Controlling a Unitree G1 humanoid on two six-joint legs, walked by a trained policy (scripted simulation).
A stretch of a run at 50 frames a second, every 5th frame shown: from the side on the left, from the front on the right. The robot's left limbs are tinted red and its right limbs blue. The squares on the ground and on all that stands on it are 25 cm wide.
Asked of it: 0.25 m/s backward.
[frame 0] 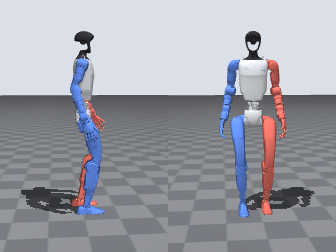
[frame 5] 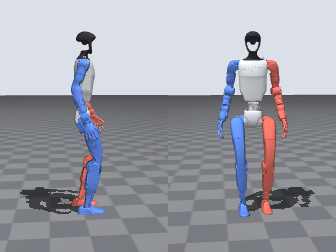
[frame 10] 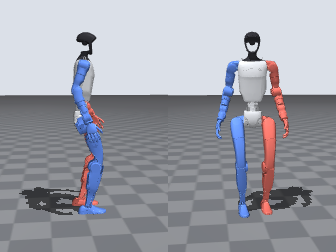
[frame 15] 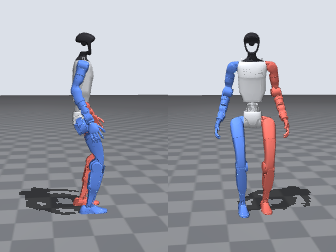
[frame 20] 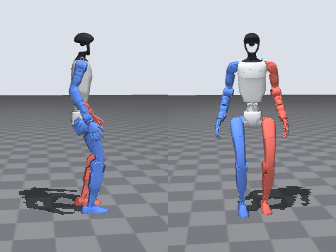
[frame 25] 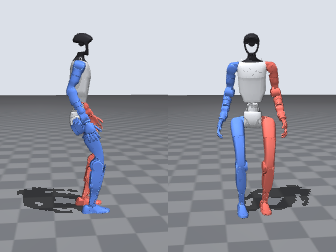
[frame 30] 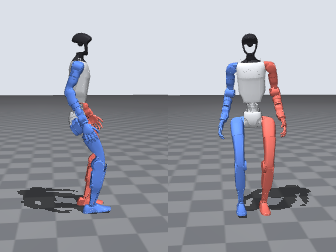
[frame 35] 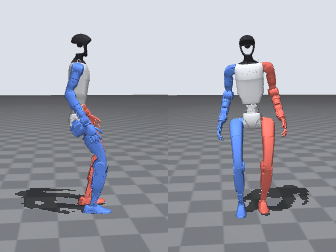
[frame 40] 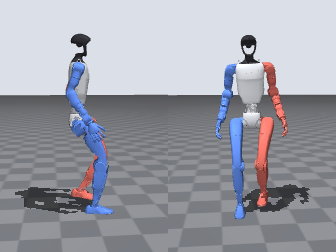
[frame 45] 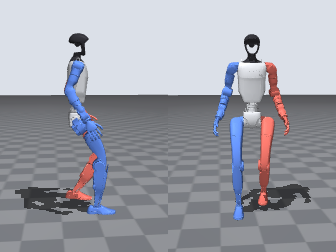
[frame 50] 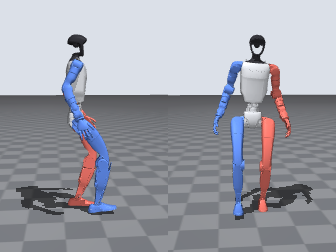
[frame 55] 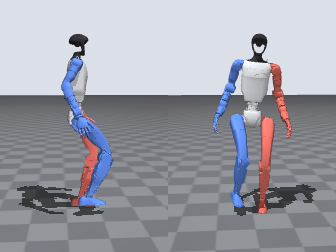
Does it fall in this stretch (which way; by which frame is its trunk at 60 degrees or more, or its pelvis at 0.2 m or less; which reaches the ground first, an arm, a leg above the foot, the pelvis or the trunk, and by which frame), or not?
no
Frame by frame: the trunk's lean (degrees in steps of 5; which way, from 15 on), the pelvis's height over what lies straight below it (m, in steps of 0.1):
0: 0, 0.8
5: 5, 0.8
10: 5, 0.8
15: 5, 0.8
20: 5, 0.8
25: 5, 0.8
30: 5, 0.8
35: 5, 0.7
40: 5, 0.7
45: 0, 0.8
50: 5, 0.8
55: 5, 0.8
